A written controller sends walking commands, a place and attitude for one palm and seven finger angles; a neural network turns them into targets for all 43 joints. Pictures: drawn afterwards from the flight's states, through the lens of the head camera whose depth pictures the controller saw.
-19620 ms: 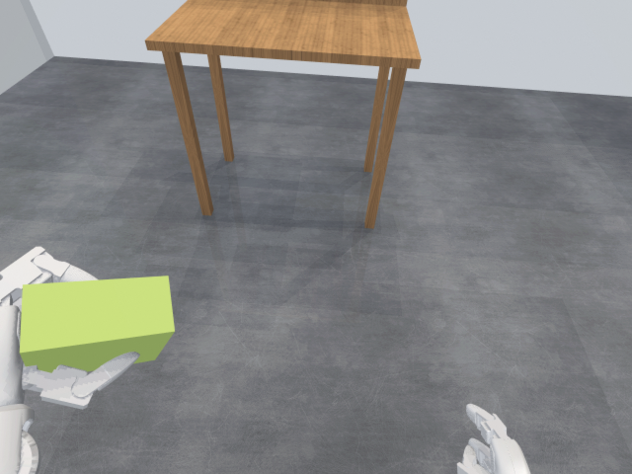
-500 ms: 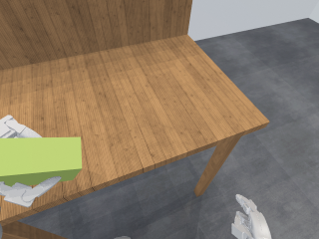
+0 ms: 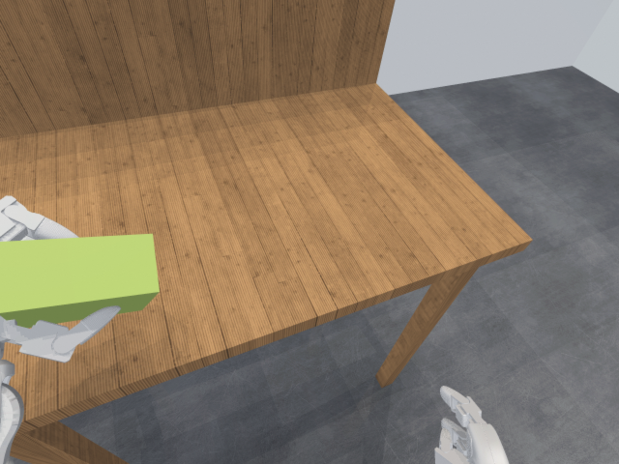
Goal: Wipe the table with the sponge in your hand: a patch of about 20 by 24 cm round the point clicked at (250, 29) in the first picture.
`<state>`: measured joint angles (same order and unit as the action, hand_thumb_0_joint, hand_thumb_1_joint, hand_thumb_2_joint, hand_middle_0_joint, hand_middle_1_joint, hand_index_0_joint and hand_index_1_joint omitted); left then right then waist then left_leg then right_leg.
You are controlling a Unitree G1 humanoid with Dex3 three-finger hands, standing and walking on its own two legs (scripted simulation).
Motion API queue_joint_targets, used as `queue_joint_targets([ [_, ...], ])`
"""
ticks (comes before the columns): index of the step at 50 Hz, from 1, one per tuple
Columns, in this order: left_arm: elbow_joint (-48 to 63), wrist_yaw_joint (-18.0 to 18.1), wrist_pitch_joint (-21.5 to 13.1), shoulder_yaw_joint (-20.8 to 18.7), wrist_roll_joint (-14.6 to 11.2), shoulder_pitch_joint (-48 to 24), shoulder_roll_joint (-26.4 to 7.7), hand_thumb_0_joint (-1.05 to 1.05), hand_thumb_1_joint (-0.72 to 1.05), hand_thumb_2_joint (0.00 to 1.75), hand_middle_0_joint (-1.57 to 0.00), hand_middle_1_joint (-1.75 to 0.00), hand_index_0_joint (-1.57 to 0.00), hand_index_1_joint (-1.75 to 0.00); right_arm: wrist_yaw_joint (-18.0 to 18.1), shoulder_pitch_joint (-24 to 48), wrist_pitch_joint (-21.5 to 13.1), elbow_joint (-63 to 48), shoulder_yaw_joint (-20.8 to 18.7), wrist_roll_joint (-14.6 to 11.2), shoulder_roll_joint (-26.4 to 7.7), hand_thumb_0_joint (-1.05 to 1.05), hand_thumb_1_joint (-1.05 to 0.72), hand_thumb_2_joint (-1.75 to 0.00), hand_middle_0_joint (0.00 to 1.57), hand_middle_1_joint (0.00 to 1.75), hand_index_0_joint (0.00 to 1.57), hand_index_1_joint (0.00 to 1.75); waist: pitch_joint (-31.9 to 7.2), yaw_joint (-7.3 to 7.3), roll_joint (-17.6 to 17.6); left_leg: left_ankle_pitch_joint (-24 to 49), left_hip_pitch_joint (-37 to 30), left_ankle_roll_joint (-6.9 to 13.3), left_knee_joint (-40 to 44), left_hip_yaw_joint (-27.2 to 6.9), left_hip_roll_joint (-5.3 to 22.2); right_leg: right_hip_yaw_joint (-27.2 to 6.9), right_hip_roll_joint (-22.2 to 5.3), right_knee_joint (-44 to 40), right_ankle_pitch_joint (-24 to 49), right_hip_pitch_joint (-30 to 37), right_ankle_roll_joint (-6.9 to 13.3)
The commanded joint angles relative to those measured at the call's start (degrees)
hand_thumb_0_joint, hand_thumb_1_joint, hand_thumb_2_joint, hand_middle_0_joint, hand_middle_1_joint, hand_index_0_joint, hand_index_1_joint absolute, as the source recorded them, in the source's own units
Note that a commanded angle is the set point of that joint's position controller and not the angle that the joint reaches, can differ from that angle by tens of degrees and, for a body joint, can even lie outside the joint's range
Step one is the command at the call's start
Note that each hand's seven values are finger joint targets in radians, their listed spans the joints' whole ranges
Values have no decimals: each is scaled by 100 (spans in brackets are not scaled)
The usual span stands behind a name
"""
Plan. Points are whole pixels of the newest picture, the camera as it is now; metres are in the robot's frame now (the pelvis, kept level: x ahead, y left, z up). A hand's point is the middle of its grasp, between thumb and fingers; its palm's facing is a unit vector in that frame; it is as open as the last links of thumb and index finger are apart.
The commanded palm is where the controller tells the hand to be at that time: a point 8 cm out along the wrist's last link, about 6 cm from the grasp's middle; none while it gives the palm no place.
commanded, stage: come to a stop and stand still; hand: left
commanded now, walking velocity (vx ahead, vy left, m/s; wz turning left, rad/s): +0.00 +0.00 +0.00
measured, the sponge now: (104, 280) +0.24 +0.23 +0.15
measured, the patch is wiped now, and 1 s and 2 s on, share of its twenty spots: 0.00 0.00 0.00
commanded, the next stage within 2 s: look again from close up in 0.38 s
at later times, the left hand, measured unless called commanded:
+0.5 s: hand (74, 281) +0.24 +0.25 +0.16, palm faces +0.39 -0.85 -0.35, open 9.7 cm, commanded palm +0.18 +0.29 +0.18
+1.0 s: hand (64, 252) +0.26 +0.27 +0.18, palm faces +0.42 -0.79 -0.45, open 9.7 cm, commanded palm +0.18 +0.27 +0.18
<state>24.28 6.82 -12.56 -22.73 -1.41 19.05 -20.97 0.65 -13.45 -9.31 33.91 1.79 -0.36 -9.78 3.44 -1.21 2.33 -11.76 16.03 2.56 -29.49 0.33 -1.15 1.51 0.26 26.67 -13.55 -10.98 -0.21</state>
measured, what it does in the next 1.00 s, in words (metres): stands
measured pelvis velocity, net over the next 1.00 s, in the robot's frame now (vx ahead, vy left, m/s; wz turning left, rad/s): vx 0.02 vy -0.01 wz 0.01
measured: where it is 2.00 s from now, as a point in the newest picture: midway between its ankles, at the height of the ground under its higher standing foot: outside the picture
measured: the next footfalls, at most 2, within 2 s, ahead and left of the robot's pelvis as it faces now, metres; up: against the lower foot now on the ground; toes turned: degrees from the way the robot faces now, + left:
none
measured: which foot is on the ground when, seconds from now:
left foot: down 0.00-1.00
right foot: down 0.00-1.00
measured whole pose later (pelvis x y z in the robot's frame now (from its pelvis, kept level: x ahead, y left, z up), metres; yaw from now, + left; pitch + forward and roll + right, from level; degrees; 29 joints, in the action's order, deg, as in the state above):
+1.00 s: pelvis +0.02 -0.01 +0.01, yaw +0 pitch +0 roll -1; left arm 20.4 4.2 -12.4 -22.4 0.6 14.5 -26.0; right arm 2.0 -11.7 -7.5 34.0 0.7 -0.4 -11.2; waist 2.8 -3.5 1.3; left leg -11.5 15.5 1.8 -26.6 -0.5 -0.7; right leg 2.2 0.9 22.0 -12.9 -9.5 0.2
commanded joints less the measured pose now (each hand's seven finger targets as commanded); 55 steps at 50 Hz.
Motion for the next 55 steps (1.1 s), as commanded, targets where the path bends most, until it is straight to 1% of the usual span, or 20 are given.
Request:
queue_joint_targets([
  [1, 1474, -30, -346, -99, 0, -46, -675, 0, 10, 130, -120, -160, -120, -160, -3, 557, -320, -961, -375, -16, -927, 0, -90, -90, 20, 30, 20, 30, -756, 30, -753, -967, 140, -30, 1354, -927, 734, -121, -51, -409, -88, 490, 82],
  [4, 1426, 29, -338, -435, 23, 67, -979, 0, 10, 130, -120, -160, -120, -160, 51, 657, -286, -916, -323, -12, -875, 0, -90, -90, 20, 30, 20, 30, -719, 16, -931, -1177, 105, -73, 1520, -943, 743, -101, -35, -477, -86, 446, 59],
  [7, 1360, 12, -354, -371, -1, -143, -919, 0, 10, 130, -120, -160, -120, -160, 93, 587, -252, -926, -315, 6, -839, 0, -90, -90, 20, 30, 20, 30, -689, 22, -717, -1144, 182, -39, 1436, -869, 704, -141, -87, -603, 23, 555, 64],
  [15, 1351, 30, -325, -92, -20, -204, -698, 0, 10, 130, -120, -160, -120, -160, 125, 635, -267, -842, -306, 5, -847, 0, -90, -90, 20, 30, 20, 30, -842, 22, -816, 87, -368, -120, 1134, -658, 571, -152, -164, -690, 615, 475, 89],
  [19, 1378, 85, -280, -304, -2, -117, -925, 0, 10, 130, -120, -160, -120, -160, 135, 756, -229, -868, -333, -40, -844, 0, -90, -90, 20, 30, 20, 30, -849, 4, -660, 233, -491, -161, 1046, -590, 558, -229, -237, -737, 665, 409, 104],
  [20, 1289, 45, -283, -75, -48, -77, -658, 0, 10, 130, -120, -160, -120, -160, 126, 665, -189, -855, -327, -6, -871, 0, -90, -90, 20, 30, 20, 30, -802, 26, -651, 202, -366, -151, 1093, -637, 537, -192, -206, -738, 641, 464, 107],
  [24, 1491, 102, -264, -390, -40, -29, -995, 0, 10, 130, -120, -160, -120, -160, 164, 778, -158, -911, -344, -51, -852, 0, -90, -90, 20, 30, 20, 30, -899, 6, -727, 452, -507, -174, 1022, -597, 554, -226, -257, -696, 800, 482, 110],
  [25, 1372, 66, -265, -225, -87, 104, -787, 0, 10, 130, -120, -160, -120, -160, 157, 699, -118, -909, -334, -14, -860, 0, -90, -90, 20, 30, 20, 30, -886, 11, -714, 443, -412, -143, 1045, -611, 545, -175, -235, -720, 802, 549, 96],
  [33, 1579, 60, -212, -314, -150, 246, -909, 0, 10, 130, -120, -160, -120, -160, 175, 683, -76, -962, -370, -49, -880, 0, -90, -90, 20, 30, 20, 30, -1144, 12, -548, 1415, -711, -156, 728, -556, 578, -268, -361, -672, 1475, 660, 119],
  [39, 1491, 113, -104, -375, -139, 250, -980, 0, 10, 130, -120, -160, -120, -160, 215, 826, -37, -917, -346, -93, -854, 0, -90, -90, 20, 30, 20, 30, -1028, 13, -562, 1182, -762, -142, 750, -511, 575, -308, -377, -755, 1302, 495, 105],
  [40, 1357, 79, -102, -173, -174, 303, -753, 0, 10, 130, -120, -160, -120, -160, 208, 733, 2, -910, -321, -39, -864, 0, -90, -90, 20, 30, 20, 30, -976, 26, -531, 996, -642, -112, 792, -507, 550, -256, -364, -815, 1187, 528, 95],
  [44, 1506, 130, -74, -330, -140, 137, -968, 0, 10, 130, -120, -160, -120, -160, 235, 848, -9, -913, -342, -88, -864, 0, -90, -90, 20, 30, 20, 30, -906, 28, -657, 813, -673, -137, 826, -515, 548, -347, -396, -822, 1076, 424, 124],
  [45, 1405, 100, -78, -141, -167, 193, -759, 0, 10, 130, -120, -160, -120, -160, 226, 753, 22, -906, -320, -39, -874, 0, -90, -90, 20, 30, 20, 30, -869, 31, -634, 708, -574, -110, 877, -534, 527, -277, -357, -845, 999, 477, 112],
  [46, 1506, 105, -75, -219, -169, 106, -877, 0, 10, 130, -120, -160, -120, -160, 227, 777, 6, -955, -347, -58, -871, 0, -90, -90, 20, 30, 20, 30, -887, 24, -631, 684, -528, -116, 888, -577, 537, -337, -385, -839, 1023, 542, 126],
  [47, 2869, 76, -700, -3568, 726, -5595, -5482, 0, 10, 130, -120, -160, -120, -160, 190, 152, -170, -918, -381, 234, -1054, 0, -90, -90, 20, 30, 20, 30, -76, -142, 234, 1185, 308, -15, 11, -301, 591, -643, -643, -1274, 1419, -447, -21],
  [48, -434, -154, -468, -1234, 212, -2377, -1902, 0, 10, 130, -120, -160, -120, -160, 177, 506, -167, -539, -134, 62, -374, 0, -90, -90, 20, 30, 20, 30, -1179, 31, 279, 1521, -637, -71, 342, -297, 166, -594, -730, -700, 1544, -113, 364],
  [49, -461, -164, -291, -503, -69, -1163, -885, 0, 10, 130, -120, -160, -120, -160, 127, 559, -209, -869, -523, -114, -852, 0, -90, -90, 20, 30, 20, 30, -1548, -145, -1058, 1792, -1302, -178, 432, -234, 344, -641, -494, -202, 1592, 86, 439],
  [50, 400, -189, -390, -324, -31, -1206, -946, 0, 10, 130, -120, -160, -120, -160, 63, 375, -192, -963, -510, -79, -919, 0, -90, -90, 20, 30, 20, 30, -1722, -85, -1430, 2014, -1131, -126, 274, -244, 495, -611, -452, -185, 1486, 271, 334],
  [51, 719, -200, -414, -234, -88, -722, -888, 0, 10, 130, -120, -160, -120, -160, -36, 458, -186, -992, -494, -82, -930, 0, -90, -90, 20, 30, 20, 30, -1610, -102, -1353, 1989, -986, -117, 326, -307, 539, -524, -424, -204, 1380, 357, 265],
  [55, 1101, -146, -286, 0, -132, 422, -666, 0, 10, 130, -120, -160, -120, -160, -127, 749, -153, -1077, -411, -91, -924, 0, -90, -90, 20, 30, 20, 30, -922, -107, -277, 359, -259, -141, 721, -367, 496, -303, -311, -527, 427, 219, 164],
])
